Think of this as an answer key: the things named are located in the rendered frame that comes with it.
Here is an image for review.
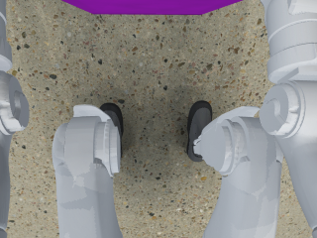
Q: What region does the robot right forearm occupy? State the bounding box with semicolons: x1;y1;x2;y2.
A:
260;0;317;84

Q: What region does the left robot foot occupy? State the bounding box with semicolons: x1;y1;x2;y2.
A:
99;102;124;160

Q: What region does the robot left upper arm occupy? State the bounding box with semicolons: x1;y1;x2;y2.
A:
0;70;30;238

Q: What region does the robot right upper arm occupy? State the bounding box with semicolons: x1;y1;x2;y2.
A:
259;79;317;238

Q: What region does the carton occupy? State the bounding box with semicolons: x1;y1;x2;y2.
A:
61;0;243;15

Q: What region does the left robot shin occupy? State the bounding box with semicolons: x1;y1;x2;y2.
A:
52;104;115;169

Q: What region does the robot left forearm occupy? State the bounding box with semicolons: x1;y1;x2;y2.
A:
0;0;13;72

